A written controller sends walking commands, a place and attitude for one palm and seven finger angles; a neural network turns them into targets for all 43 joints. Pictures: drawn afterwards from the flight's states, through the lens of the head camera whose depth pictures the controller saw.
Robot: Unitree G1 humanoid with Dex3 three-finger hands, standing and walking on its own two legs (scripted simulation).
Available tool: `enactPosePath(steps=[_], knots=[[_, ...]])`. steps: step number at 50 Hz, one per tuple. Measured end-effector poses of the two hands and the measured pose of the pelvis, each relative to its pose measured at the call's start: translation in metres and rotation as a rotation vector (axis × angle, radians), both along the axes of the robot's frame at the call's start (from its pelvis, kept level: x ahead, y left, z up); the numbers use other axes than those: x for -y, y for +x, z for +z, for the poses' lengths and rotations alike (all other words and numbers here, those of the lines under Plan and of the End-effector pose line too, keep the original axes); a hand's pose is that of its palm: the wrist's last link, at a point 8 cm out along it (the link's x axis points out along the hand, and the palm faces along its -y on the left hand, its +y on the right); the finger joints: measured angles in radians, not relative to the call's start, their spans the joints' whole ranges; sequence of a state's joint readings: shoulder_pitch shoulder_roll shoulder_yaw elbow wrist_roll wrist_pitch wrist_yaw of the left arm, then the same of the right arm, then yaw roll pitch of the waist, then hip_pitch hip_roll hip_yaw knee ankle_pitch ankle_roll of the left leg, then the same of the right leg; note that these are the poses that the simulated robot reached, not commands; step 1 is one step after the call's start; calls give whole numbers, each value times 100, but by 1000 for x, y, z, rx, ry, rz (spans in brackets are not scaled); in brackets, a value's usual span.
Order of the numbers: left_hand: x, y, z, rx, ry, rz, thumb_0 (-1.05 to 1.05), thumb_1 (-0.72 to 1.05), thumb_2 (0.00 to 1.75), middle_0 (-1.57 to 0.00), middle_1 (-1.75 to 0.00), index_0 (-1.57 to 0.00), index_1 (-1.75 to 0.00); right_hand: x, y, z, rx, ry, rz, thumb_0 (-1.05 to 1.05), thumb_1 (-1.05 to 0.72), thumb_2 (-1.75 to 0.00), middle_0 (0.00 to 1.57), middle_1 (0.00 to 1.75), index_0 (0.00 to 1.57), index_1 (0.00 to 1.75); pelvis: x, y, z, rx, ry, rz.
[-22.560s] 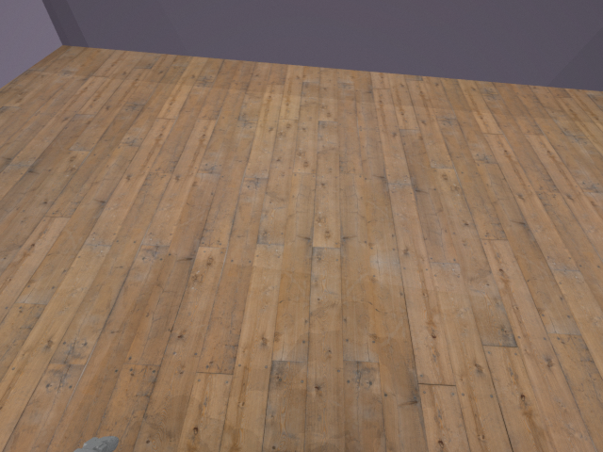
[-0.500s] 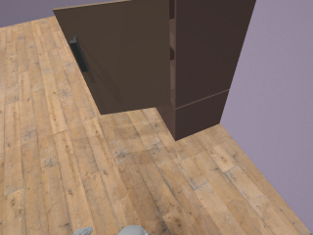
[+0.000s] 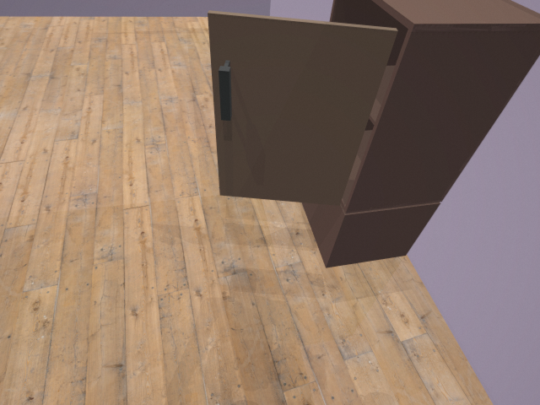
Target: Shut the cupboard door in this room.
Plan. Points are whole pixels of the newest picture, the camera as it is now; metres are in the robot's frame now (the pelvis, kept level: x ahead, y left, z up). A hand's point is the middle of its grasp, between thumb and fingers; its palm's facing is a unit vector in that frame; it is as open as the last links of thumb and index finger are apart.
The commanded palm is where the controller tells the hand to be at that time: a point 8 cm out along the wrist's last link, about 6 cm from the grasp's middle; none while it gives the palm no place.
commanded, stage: take the last steps up to it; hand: left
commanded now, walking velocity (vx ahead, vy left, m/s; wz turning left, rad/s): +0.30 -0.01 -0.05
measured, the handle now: (226, 90) +0.81 +0.20 +0.05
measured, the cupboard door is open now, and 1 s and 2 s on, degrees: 75 75 75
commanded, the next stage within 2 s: come to a stop and stand still in 0.68 s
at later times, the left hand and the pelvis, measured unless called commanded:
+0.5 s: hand (218, 335) +0.28 +0.12 -0.17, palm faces -0.01 -0.98 -0.21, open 7.4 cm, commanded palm none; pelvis +0.17 -0.05 -0.02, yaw -1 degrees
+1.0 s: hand (201, 342) +0.26 +0.15 -0.19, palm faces +0.07 -0.98 -0.17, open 7.4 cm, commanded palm none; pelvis +0.30 -0.02 +0.00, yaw -2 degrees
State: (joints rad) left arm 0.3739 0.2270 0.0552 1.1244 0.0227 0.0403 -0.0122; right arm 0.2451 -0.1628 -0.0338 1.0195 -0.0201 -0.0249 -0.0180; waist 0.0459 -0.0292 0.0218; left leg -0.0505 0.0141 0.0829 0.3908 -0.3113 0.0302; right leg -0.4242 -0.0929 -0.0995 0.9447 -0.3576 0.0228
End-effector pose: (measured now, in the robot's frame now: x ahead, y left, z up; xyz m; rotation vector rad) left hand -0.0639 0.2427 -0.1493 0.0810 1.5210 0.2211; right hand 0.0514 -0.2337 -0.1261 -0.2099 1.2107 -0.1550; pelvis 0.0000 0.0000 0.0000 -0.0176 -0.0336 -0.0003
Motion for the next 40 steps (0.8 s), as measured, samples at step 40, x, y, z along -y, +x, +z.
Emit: enactPosePath(steps=[40], knots=[[57, 313, 5, 150, 6, -40, 0, 92, 90, -20, -30, -20, -30, 32, 292, -11, 20, 70, 12, 1, -91, -90, 20, 30, 20, 30, 40, 265, -1, -26, 3, -10]])
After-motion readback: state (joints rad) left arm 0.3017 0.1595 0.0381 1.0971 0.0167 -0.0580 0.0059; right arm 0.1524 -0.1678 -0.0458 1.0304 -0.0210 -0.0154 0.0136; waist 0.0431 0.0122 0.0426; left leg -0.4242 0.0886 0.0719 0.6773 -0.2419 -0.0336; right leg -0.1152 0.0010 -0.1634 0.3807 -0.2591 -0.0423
